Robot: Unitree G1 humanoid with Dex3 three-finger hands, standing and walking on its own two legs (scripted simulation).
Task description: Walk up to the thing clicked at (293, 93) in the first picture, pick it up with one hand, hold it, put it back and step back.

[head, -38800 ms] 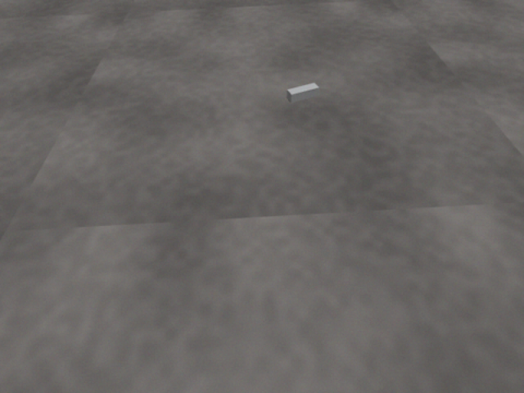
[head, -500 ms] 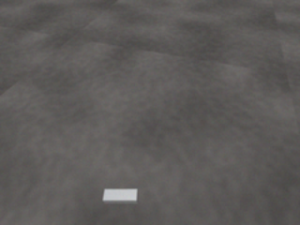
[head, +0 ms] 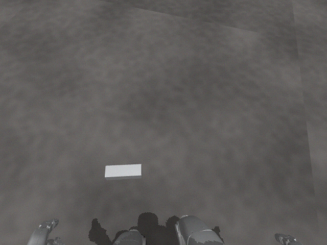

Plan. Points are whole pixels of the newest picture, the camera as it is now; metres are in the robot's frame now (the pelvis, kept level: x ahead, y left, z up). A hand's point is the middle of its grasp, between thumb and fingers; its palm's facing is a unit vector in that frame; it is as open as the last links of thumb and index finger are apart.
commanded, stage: step back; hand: left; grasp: from above
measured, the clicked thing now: (123, 172) +0.50 +0.20 -0.73
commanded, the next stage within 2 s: none
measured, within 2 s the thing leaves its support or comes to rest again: neither
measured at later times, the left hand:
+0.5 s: hand out of the picture +0.00 +0.24 -0.13, palm faces +0.01 -0.91 -0.41, open 7.4 cm
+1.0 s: hand out of the picture -0.22 +0.21 -0.15, palm faces -0.03 -0.91 -0.41, open 7.4 cm
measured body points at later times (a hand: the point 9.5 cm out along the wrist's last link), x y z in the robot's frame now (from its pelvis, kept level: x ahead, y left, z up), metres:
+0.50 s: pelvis -0.13 -0.03 +0.00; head -0.06 -0.04 +0.44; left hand +0.00 +0.28 -0.10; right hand -0.03 -0.35 -0.13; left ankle -0.16 +0.10 -0.70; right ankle -0.07 -0.14 -0.73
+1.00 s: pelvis -0.28 -0.05 -0.01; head -0.23 -0.07 +0.44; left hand -0.21 +0.26 -0.12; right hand -0.16 -0.37 -0.13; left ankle -0.22 +0.09 -0.69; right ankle -0.29 -0.18 -0.73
